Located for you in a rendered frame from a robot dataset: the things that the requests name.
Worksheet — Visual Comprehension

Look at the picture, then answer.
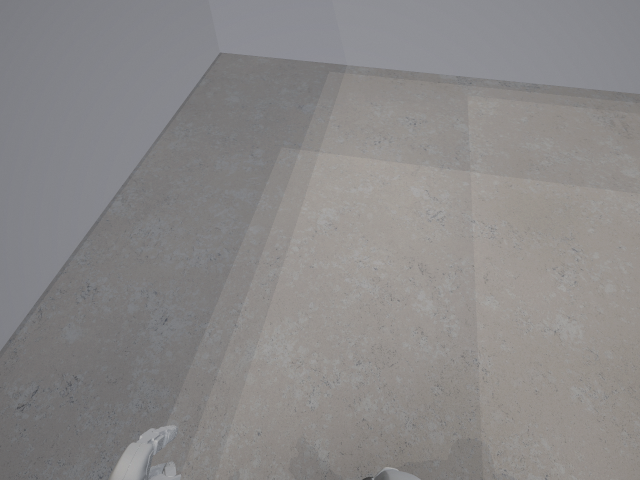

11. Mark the robot right shin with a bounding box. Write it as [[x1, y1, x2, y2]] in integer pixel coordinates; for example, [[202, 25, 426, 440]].
[[374, 467, 399, 478]]

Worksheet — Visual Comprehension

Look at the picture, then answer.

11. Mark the left robot hand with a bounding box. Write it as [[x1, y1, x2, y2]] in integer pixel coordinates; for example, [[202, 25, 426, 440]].
[[108, 425, 181, 480]]

